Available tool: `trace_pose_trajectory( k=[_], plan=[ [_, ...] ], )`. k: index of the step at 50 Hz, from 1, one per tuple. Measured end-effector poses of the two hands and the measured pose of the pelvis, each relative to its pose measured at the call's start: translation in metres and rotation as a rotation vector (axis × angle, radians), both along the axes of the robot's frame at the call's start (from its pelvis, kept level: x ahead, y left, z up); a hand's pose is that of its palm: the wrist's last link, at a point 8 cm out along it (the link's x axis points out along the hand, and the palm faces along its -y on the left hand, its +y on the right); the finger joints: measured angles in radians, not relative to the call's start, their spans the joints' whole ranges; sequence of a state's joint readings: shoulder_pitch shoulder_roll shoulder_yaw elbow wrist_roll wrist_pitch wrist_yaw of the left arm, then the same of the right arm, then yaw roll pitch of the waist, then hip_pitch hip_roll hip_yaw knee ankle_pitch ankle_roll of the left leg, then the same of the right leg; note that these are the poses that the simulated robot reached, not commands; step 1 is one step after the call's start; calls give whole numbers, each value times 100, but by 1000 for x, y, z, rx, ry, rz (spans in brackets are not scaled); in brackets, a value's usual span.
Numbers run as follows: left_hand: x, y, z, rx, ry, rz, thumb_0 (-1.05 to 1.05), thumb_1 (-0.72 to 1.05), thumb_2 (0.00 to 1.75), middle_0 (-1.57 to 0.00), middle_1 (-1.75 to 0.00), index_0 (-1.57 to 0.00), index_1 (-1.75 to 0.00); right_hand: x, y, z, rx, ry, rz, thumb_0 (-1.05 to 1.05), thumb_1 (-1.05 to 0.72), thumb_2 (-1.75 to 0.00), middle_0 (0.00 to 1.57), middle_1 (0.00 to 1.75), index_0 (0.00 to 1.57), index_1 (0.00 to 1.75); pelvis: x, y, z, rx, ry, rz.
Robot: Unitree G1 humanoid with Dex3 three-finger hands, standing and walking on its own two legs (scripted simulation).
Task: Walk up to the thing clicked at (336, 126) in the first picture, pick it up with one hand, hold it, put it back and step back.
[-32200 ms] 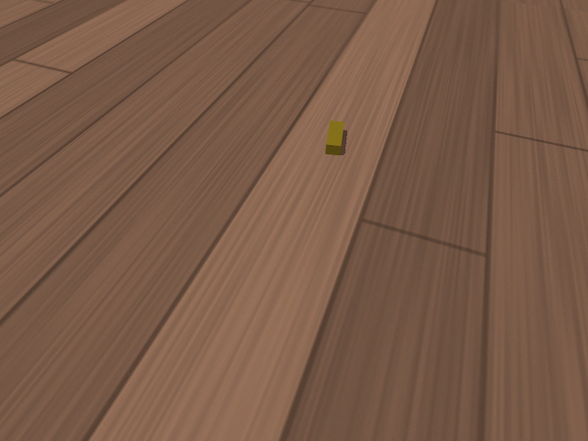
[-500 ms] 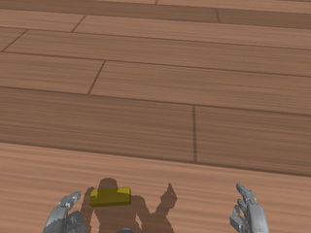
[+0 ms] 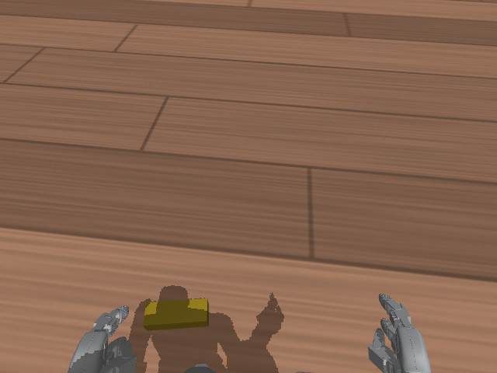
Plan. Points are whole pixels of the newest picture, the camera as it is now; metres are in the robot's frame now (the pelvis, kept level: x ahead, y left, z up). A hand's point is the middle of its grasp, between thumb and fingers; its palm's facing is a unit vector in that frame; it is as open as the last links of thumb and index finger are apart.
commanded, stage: stand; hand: left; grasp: from above
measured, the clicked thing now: (177, 314) +0.44 +0.24 -0.68
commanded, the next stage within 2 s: none
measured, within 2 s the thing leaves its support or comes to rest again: neither
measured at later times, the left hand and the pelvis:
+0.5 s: hand out of the picture +0.06 +0.25 -0.11, palm faces +0.05 -0.94 -0.33, open 7.4 cm; pelvis +0.00 +0.01 +0.05, yaw +1 degrees
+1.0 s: hand out of the picture +0.00 +0.25 -0.10, palm faces +0.03 -0.94 -0.34, open 7.4 cm; pelvis -0.03 +0.01 +0.06, yaw +1 degrees
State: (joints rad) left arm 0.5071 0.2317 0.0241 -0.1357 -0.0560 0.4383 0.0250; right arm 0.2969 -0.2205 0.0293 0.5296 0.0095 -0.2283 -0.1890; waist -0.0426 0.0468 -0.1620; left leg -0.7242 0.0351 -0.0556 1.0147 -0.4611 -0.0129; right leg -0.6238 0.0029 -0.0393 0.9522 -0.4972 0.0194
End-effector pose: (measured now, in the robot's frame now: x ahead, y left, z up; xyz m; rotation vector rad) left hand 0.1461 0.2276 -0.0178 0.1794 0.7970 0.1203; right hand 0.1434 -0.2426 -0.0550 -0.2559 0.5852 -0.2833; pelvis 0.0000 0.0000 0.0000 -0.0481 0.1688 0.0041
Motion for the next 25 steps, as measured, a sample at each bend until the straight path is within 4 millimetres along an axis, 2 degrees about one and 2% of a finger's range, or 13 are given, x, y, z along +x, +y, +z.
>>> trace_pose_trajectory(
  k=[4, 7, 16, 25],
  plan=[
    [5, 13, -19, 91, -23, -37, 1, 90, 90, -20, -30, -20, -30, -5, -4, -16, -40, 219, 132, 1, -90, -89, 20, 30, 20, 30, -6, 0, 9, 29, -83, 6],
    [-3, 27, -31, 121, 31, -24, 1, 90, 90, -20, -30, -20, -30, -14, -11, -21, -23, 341, 154, 1, -90, -89, 21, 30, 20, 30, -7, 0, 16, 43, -117, 5],
    [-55, 59, -49, 143, 238, 61, 1, 90, 90, -20, -30, -20, -30, -47, -27, -18, 16, 487, 62, 1, -90, -89, 20, 30, 20, 30, -4, 7, 34, 47, -175, 3],
    [-99, 64, -53, 112, 371, 112, 1, 90, 90, -20, -30, -20, -30, -68, -17, -14, 43, 569, 26, 1, -90, -89, 20, 30, 20, 30, -5, 13, 49, 41, -221, 9]
  ],
)
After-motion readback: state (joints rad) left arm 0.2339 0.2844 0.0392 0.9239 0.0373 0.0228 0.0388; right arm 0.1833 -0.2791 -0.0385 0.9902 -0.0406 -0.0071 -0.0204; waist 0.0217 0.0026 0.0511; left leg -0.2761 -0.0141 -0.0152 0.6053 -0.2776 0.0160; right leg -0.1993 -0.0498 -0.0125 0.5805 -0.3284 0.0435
